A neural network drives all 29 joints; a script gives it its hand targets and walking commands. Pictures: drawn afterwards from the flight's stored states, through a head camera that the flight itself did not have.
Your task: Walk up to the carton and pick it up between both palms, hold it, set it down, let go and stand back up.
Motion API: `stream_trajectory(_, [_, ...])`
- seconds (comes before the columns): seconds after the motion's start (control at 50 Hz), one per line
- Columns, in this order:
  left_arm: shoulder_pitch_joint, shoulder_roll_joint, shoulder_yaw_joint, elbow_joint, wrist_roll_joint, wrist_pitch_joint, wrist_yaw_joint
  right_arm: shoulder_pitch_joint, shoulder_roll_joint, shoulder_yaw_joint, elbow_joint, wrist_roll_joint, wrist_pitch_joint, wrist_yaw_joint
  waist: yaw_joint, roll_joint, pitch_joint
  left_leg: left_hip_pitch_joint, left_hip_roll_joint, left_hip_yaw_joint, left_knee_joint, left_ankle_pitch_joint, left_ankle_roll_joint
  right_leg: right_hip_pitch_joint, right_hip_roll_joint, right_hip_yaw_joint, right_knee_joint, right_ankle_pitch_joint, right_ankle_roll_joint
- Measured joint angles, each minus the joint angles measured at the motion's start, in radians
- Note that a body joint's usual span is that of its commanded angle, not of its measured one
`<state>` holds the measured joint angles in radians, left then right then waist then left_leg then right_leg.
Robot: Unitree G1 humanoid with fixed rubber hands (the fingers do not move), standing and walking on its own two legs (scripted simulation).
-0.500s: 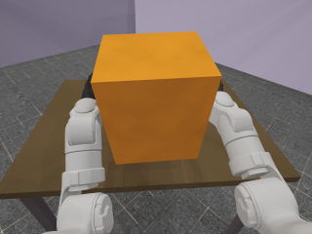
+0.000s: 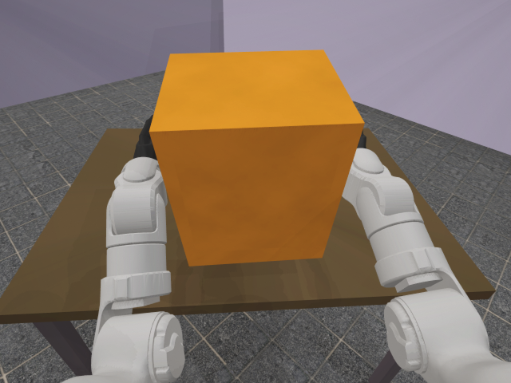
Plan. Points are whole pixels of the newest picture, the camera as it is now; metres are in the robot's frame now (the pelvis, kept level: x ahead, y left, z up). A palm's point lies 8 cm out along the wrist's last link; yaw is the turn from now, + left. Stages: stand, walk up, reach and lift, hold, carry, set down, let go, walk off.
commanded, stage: hold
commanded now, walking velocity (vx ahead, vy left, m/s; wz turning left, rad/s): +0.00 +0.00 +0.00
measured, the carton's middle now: (252, 164) +0.35 +0.01 +0.23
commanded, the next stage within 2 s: none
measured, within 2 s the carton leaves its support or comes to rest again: neither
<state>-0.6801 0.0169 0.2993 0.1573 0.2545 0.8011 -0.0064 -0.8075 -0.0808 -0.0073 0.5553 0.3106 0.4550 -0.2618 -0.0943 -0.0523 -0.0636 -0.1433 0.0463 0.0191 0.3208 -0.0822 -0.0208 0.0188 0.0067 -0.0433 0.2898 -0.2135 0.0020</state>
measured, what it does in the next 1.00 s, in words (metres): stands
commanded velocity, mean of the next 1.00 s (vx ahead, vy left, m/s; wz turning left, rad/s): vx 0.00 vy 0.00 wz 0.00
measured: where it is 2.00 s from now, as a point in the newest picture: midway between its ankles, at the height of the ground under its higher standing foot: outside the picture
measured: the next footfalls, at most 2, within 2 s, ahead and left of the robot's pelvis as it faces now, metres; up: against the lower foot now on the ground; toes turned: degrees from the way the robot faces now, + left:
none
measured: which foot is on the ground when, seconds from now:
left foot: down 0.00-1.00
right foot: down 0.00-1.00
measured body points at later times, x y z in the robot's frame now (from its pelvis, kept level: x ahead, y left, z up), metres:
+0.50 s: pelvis +0.00 +0.00 +0.00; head -0.07 +0.03 +0.44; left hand +0.37 +0.16 +0.22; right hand +0.38 -0.14 +0.24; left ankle +0.06 +0.13 -0.75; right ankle -0.03 -0.11 -0.75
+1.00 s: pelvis +0.00 +0.00 +0.00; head -0.05 +0.04 +0.45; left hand +0.38 +0.16 +0.22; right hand +0.39 -0.14 +0.23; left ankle +0.06 +0.13 -0.75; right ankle -0.03 -0.11 -0.75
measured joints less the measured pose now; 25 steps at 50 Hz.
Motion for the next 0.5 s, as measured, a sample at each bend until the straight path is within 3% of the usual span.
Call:
stream_trajectory(0.2, [0.032, -0.01, -0.009, -0.051, 0.006, 0.008, 0.0, 0.023, -0.006, 0.016, -0.041, 0.013, 0.007, -0.005, -0.008, 0.003, 0.011, 0.005, 0.001, 0.0, 0.007, -0.006, 0.0, 0.011, 0.001, 0.0, -0.006, 0.002, 0.001])
stream_trajectory(0.5, [0.004, -0.009, 0.006, -0.006, 0.004, 0.003, -0.001, 0.002, -0.002, -0.002, -0.013, -0.002, 0.017, -0.002, 0.002, 0.006, 0.001, 0.003, 0.001, 0.003, -0.003, 0.005, 0.002, -0.002, 0.0, 0.003, 0.004, 0.003, 0.0])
